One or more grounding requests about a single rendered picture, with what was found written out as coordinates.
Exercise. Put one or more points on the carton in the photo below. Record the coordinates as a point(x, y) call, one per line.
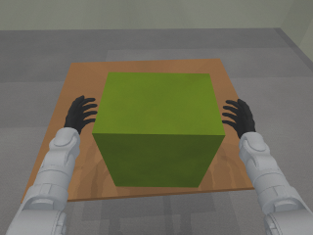
point(158, 129)

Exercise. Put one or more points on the left robot upper arm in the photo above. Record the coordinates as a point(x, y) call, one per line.
point(40, 222)

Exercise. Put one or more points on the right robot forearm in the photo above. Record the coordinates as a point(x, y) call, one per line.
point(273, 191)

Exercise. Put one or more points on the right robot upper arm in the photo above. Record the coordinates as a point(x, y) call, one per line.
point(292, 222)

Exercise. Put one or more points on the robot left hand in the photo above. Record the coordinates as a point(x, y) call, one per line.
point(75, 117)

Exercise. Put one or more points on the left robot forearm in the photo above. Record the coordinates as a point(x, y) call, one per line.
point(49, 190)

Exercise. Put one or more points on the robot right hand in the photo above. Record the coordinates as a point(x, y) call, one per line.
point(243, 120)

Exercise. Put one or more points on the table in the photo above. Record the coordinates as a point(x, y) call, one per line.
point(91, 179)

